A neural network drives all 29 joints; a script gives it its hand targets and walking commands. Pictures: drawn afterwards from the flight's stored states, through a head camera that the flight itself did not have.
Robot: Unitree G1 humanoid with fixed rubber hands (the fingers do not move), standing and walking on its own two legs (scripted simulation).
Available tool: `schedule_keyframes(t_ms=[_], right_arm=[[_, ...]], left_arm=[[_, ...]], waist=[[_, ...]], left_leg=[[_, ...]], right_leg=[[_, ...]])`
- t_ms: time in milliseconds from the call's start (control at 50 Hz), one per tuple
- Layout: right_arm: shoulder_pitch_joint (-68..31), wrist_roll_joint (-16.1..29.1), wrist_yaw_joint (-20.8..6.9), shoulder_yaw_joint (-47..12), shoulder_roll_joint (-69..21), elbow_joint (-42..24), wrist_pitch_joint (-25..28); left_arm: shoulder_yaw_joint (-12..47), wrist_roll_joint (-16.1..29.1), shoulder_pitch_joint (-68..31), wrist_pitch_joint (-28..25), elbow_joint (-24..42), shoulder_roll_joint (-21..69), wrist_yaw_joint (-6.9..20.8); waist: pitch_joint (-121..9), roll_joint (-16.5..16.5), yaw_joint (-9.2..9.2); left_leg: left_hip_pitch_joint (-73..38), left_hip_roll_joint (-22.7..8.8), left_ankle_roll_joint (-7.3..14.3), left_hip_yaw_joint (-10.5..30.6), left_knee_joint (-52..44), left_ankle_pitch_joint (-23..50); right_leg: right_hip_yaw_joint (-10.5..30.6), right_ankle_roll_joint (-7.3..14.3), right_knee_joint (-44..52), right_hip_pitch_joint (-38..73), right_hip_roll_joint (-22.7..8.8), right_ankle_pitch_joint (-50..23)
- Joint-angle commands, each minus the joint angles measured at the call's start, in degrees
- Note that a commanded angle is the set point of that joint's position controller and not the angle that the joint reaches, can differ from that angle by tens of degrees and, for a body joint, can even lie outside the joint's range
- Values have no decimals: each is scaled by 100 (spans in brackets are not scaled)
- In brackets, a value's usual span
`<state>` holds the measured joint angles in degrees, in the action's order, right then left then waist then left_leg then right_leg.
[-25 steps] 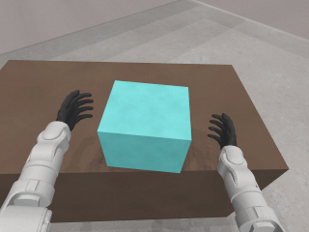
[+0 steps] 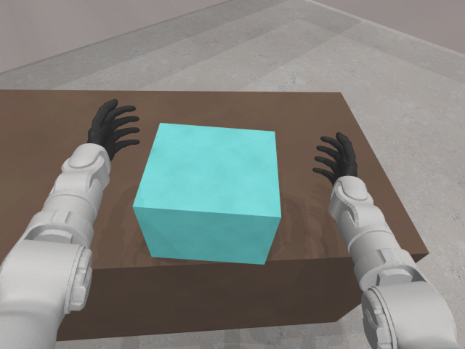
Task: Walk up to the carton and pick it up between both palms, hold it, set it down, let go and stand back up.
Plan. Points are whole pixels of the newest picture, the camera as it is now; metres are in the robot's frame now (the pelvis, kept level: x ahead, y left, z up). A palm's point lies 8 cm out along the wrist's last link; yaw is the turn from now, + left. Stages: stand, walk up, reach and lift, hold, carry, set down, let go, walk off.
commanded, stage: reach and lift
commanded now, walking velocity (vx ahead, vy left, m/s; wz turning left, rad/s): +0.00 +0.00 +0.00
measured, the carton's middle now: (212, 194) +0.45 +0.04 -0.02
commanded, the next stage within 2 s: none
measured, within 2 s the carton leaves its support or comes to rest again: neither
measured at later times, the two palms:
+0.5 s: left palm (104, 165) +0.45 +0.25 +0.06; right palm (335, 185) +0.42 -0.19 +0.05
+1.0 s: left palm (108, 179) +0.45 +0.26 +0.01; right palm (324, 197) +0.42 -0.19 +0.01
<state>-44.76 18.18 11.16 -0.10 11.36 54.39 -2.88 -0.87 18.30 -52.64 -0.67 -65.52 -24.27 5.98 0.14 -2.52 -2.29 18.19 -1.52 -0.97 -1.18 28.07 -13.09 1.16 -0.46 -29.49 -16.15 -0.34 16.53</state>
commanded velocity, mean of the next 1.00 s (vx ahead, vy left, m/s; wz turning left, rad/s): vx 0.00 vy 0.00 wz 0.00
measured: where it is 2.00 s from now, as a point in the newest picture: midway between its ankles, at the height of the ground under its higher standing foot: outside the picture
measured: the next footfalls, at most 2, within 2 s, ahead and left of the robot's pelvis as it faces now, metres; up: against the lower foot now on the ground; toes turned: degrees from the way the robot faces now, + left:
none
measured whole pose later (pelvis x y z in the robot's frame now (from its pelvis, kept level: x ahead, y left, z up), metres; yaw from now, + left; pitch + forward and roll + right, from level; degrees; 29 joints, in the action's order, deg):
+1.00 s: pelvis +0.00 +0.02 -0.02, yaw -2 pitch +26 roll -2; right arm -49.8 22.8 3.9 -4.1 13.1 74.0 20.5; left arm 5.8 19.8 -55.3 -21.6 -82.4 -24.2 4.4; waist -11.7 -0.9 -2.4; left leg 47.5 -2.9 -1.0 -1.0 35.1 -13.1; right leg 1.2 -1.4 -30.5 -42.8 0.9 13.3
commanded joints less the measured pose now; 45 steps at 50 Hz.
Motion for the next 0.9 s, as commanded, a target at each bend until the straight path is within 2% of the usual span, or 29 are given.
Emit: schedule_keyframes(t_ms=[0, 60, 80, 120, 160, 200, 220, 240, 280, 300, 320, 340, 380, 400, 440, 480, 500, 520, 540, 620, 640, 660, 700, 740, 780, 800, 840, 860, 880], right_arm=[[-3103, 331, -89, -402, 1244, -472, 393], [-3235, 385, -134, -412, 1271, -303, 443], [-3131, 379, -150, -407, 1241, -15, 477], [-2977, 397, -199, -523, 1196, 183, 529], [-2875, 404, -211, -670, 1082, 241, 605], [-2928, 475, -229, -704, 1044, 278, 733], [-2906, 531, -235, -805, 1078, 236, 800], [-2799, 505, -233, -720, 1056, 342, 895], [-2824, 490, -247, -649, 1109, 184, 1121], [-2862, 488, -259, -639, 1031, 300, 1182], [-2689, 431, -272, -650, 1022, 374, 1246], [-2669, 530, -298, -787, 972, 400, 1308], [-2622, 588, -349, -777, 1035, 780, 1453], [-2533, 541, -372, -732, 1072, 1039, 1468], [-2496, 538, -409, -756, 1010, 1205, 1555], [-2544, 553, -459, -787, 971, 1287, 1751], [-2501, 500, -455, -729, 968, 1226, 1870], [-2633, 575, -513, -810, 966, 917, 2006], [-2640, 559, -544, -790, 985, 952, 2137], [-2608, 616, -717, -760, 1071, 1290, 2307], [-2644, 669, -712, -696, 1149, 1202, 2352], [-2623, 678, -716, -660, 1228, 1310, 2370], [-2531, 601, -722, -603, 1273, 1445, 2400], [-2585, 596, -744, -646, 1218, 1203, 2495], [-2565, 638, -770, -596, 1234, 1203, 2587], [-2496, 665, -752, -697, 1219, 1043, 2609], [-2447, 543, -711, -528, 1221, 1052, 2666], [-2365, 552, -701, -629, 1216, 1112, 2697], [-2415, 518, -715, -583, 1217, 1301, 2668]], left_arm=[[343, 163, -2851, -420, -335, -1501, 6], [453, 267, -3041, -529, -432, -1509, -8], [455, 179, -2897, -523, -573, -1410, 16], [348, 107, -2764, -613, -726, -1366, 20], [298, 35, -2648, -726, -896, -1365, 57], [386, 113, -2661, -881, -912, -1257, 68], [403, 106, -2594, -925, -936, -1239, 59], [459, 155, -2584, -1025, -828, -1175, 56], [499, 158, -2665, -1209, -481, -1150, -4], [430, 114, -2686, -1264, -675, -1101, -26], [415, 103, -2529, -1324, -948, -1058, -26], [419, 106, -2479, -1399, -1115, -1005, -7], [579, 65, -2455, -1476, -1178, -862, -12], [556, 4, -2398, -1491, -1448, -861, 0], [622, 72, -2396, -1640, -1600, -825, 0], [788, 144, -2443, -1811, -1811, -722, -16], [822, 183, -2463, -1939, -1689, -718, -34], [937, 332, -2562, -2090, -1546, -721, -73], [999, 366, -2607, -2211, -1490, -611, -113], [1058, 385, -2763, -2426, -1570, -534, -222], [980, 364, -2815, -2459, -1300, -619, -252], [1030, 378, -2840, -2440, -1391, -597, -256], [1002, 328, -2717, -2409, -1414, -544, -235], [938, 284, -2684, -2425, -1233, -526, -250], [1080, 314, -2715, -2442, -859, -347, -258], [973, 298, -2577, -2425, -971, -386, -251], [824, 198, -2658, -2465, -694, -435, -254], [818, 143, -2480, -2448, -827, -363, -239], [831, 113, -2610, -2443, -849, -369, -233]], waist=[[-3587, 189, 36], [-3834, 221, -15], [-3691, 235, -61], [-3640, 215, 3], [-3555, 25, 85], [-3609, 94, 56], [-3669, 147, 123], [-3852, 228, 27], [-4435, 505, 30], [-4509, 490, 107], [-4495, 395, 13], [-4460, 298, 109], [-4524, 601, 129], [-4246, 535, 57], [-4242, 532, 77], [-4231, 685, 45], [-4477, 679, -6], [-4794, 785, 71], [-4968, 805, -24], [-5453, 1133, 53], [-5763, 1206, 114], [-5726, 1257, 70], [-5577, 1236, -15], [-5675, 1236, 47], [-5893, 1419, 0], [-6075, 1331, 81], [-6292, 1330, 22], [-6122, 1229, 76], [-5951, 1240, 3]], left_leg=[[-829, 169, -20, -16, 275, 2284], [-729, 179, -22, -18, 337, 2331], [-776, 191, -31, -18, 364, 2484], [-672, 201, -10, -53, 366, 2513], [-440, 221, 75, -60, 330, 2386], [-334, 220, 38, -57, 399, 2549], [-318, 211, 19, -62, 425, 2612], [-381, 193, -5, -30, 478, 2651], [-651, 170, -133, -27, 676, 3039], [-655, 176, -142, -31, 738, 3059], [-603, 170, -119, -31, 771, 2945], [-435, 146, -101, -49, 794, 2898], [-599, 125, -192, -9, 854, 3127], [-603, 94, -175, 23, 857, 2991], [-386, 114, -138, 34, 954, 2803], [-331, 89, -178, 81, 1015, 2699], [-332, 78, -199, 94, 1096, 2724], [-281, 73, -232, 101, 1178, 2777], [-372, 66, -267, 128, 1254, 2860], [-647, 27, -389, 155, 1403, 3191], [-701, 27, -412, 136, 1421, 3311], [-787, 46, -420, 131, 1435, 3398], [-797, 21, -432, 170, 1409, 3344], [-847, 22, -462, 146, 1494, 3654], [-1108, -2, -561, 178, 1558, 4113], [-1121, 28, -531, 181, 1581, 4202], [-1069, 46, -545, 166, 1637, 4319], [-1060, 41, -552, 148, 1638, 4539], [-967, 44, -541, 172, 1573, 4346]], right_leg=[[-163, -52, 430, 334, 136, -3177], [-166, -64, 398, 217, 126, -3221], [-190, -72, 393, 237, 125, -3369], [-180, -106, 384, 229, 124, -3447], [-129, -190, 311, 326, 95, -3654], [-148, -193, 204, 307, 82, -3781], [-158, -175, 203, 272, 76, -3762], [-184, -167, 159, 141, 80, -3778], [-252, -142, 104, -137, 137, -3809], [-285, -131, 99, -334, 168, -3643], [-293, -147, 82, -389, 154, -3607], [-277, -175, 3, -476, 148, -3615], [-344, -128, -35, -831, 182, -3393], [-384, -123, -15, -1034, 199, -3082], [-382, -123, -67, -1216, 178, -2778], [-434, -91, -124, -1590, 167, -2395], [-452, -88, -157, -1646, 179, -2356], [-453, -74, -231, -1826, 162, -2305], [-507, -78, -269, -1947, 187, -2277], [-602, -46, -314, -2511, 237, -1991], [-567, -41, -310, -2427, 226, -2046], [-596, -60, -298, -2527, 251, -2054], [-583, -78, -262, -2621, 259, -1964], [-594, -94, -303, -2590, 278, -2150], [-651, -93, -276, -2754, 317, -2316], [-596, -82, -281, -2640, 319, -2423], [-553, -98, -307, -2454, 312, -2723], [-557, -117, -313, -2381, 337, -2969], [-579, -111, -274, -2449, 336, -2781]])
